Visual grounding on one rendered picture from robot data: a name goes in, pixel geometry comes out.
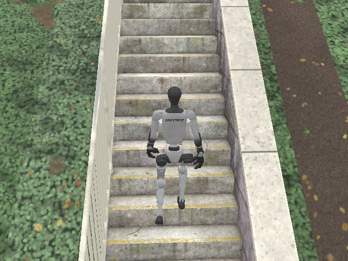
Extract stairs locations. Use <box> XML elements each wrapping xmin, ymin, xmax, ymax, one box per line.
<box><xmin>105</xmin><ymin>0</ymin><xmax>243</xmax><ymax>261</ymax></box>

